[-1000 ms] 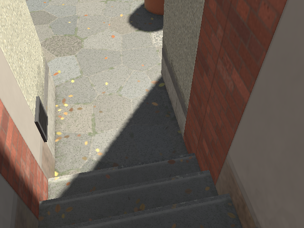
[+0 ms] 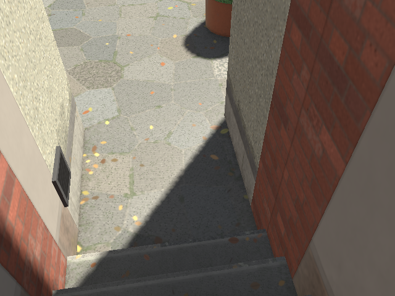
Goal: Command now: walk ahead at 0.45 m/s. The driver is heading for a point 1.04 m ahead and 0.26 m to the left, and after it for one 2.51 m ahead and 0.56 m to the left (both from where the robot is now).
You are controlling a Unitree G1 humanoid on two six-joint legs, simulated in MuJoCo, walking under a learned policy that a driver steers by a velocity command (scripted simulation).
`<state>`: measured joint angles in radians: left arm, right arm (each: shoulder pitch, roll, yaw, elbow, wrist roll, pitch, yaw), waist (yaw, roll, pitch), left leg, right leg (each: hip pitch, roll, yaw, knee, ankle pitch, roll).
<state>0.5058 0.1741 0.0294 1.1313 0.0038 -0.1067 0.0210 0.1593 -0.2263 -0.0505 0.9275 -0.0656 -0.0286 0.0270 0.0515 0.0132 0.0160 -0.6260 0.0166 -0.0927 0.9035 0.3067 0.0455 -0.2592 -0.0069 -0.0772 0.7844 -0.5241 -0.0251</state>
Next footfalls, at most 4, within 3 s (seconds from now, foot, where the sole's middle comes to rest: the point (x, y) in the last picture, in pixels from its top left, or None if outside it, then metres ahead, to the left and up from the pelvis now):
0.16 left None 0.15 0.11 -0.93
0.74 right None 0.47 -0.11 -1.12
1.26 left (179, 294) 0.70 0.15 -1.30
1.68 right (211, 255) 0.99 0.01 -1.49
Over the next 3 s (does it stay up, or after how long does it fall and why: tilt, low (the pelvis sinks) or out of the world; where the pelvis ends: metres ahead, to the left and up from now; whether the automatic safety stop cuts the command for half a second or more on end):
stays up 1.48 0.29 -0.91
